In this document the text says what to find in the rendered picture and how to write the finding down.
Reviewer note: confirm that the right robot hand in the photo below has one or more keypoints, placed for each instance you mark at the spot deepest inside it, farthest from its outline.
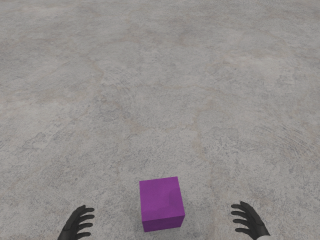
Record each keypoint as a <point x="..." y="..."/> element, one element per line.
<point x="253" y="221"/>

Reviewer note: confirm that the carton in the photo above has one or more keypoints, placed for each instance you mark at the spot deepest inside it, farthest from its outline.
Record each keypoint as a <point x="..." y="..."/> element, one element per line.
<point x="161" y="204"/>

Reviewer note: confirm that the left robot hand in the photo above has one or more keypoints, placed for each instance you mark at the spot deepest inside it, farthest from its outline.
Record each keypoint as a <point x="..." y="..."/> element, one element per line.
<point x="72" y="226"/>

